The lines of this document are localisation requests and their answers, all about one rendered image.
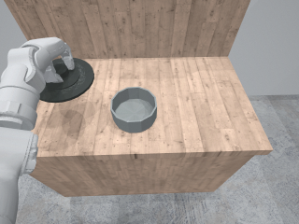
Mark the robot left hand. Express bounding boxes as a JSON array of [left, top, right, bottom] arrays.
[[23, 37, 75, 83]]

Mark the lid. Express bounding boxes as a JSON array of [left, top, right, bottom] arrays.
[[39, 58, 94, 104]]

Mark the knob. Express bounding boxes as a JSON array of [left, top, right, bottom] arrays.
[[53, 63, 69, 78]]

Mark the table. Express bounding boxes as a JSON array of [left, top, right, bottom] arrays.
[[4, 0, 274, 197]]

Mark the pot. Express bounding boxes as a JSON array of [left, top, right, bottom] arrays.
[[110, 86, 157, 133]]

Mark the left robot upper arm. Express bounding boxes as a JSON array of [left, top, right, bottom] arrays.
[[0, 127, 38, 224]]

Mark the left robot forearm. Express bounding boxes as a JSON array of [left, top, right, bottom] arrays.
[[0, 43, 51, 131]]

